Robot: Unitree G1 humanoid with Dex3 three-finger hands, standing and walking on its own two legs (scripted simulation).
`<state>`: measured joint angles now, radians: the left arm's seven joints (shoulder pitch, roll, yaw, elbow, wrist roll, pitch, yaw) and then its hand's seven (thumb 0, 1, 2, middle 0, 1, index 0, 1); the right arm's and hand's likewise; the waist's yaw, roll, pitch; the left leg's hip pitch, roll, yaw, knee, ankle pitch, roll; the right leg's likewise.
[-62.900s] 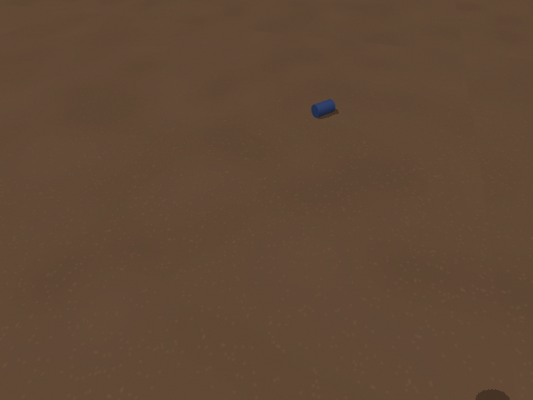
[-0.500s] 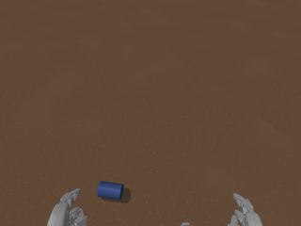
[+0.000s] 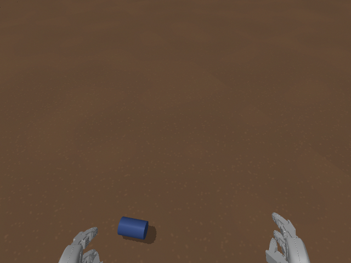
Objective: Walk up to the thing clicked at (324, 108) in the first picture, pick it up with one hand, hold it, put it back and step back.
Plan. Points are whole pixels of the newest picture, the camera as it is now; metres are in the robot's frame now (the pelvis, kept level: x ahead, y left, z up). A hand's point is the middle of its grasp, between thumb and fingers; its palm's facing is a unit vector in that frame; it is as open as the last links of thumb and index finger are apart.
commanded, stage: home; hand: left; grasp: from above
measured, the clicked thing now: (133, 227) +0.45 +0.24 -0.67
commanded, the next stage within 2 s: stand in 1.58 s
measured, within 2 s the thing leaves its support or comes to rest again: neither
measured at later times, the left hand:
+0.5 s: hand out of the picture +0.16 +0.18 -0.05, palm faces +0.04 -0.98 -0.21, open 7.4 cm
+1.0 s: hand out of the picture +0.16 +0.18 -0.05, palm faces +0.04 -0.98 -0.21, open 7.4 cm
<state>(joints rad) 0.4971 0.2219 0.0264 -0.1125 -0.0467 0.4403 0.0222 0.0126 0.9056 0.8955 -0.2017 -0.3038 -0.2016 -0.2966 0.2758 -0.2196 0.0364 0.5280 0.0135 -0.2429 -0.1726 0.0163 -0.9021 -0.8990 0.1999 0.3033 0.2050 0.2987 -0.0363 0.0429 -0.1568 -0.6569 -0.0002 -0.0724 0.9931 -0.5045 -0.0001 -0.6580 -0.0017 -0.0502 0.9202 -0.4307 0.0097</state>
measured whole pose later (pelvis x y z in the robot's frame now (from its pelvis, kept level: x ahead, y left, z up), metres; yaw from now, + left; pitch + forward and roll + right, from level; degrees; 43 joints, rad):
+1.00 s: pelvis +0.00 +0.00 +0.00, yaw +0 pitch +10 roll -2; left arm 0.50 0.23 0.03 -0.13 -0.05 0.44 0.02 0.01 0.91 0.90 -0.20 -0.30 -0.20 -0.30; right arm 0.30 -0.22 0.03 0.54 0.02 -0.24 -0.18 0.02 -0.90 -0.90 0.20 0.30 0.20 0.30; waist -0.04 0.05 -0.16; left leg -0.66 0.00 -0.07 1.01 -0.52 0.00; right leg -0.67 0.00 -0.04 0.94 -0.44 0.01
